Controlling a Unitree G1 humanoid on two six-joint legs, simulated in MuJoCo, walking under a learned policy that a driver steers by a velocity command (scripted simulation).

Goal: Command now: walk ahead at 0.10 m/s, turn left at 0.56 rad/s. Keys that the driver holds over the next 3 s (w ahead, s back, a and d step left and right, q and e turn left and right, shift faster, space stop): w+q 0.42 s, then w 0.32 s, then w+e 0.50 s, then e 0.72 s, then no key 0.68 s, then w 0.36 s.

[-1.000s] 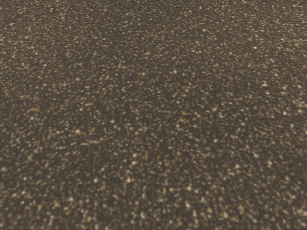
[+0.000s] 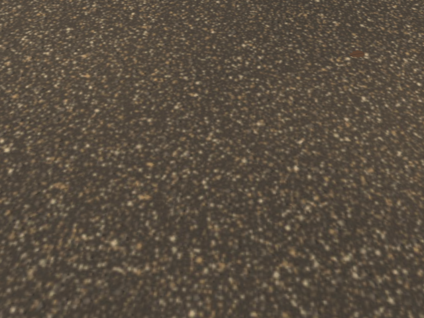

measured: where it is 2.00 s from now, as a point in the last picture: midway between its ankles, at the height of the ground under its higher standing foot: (166, 230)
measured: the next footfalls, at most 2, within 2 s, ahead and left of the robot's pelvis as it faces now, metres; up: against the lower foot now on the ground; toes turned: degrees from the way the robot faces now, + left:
right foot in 0.28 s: +0.13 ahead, -0.16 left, +0.00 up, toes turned +14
left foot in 0.74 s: +0.31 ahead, +0.20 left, +0.00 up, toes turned +23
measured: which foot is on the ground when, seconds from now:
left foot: down 0.00-0.28, up 0.30-0.72, down 0.74-1.00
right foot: up 0.00-0.26, down 0.28-0.76, up 0.78-1.00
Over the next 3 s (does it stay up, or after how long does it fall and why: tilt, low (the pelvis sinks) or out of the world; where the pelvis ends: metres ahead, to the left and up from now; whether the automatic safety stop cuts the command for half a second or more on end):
stays up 0.75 0.12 -0.01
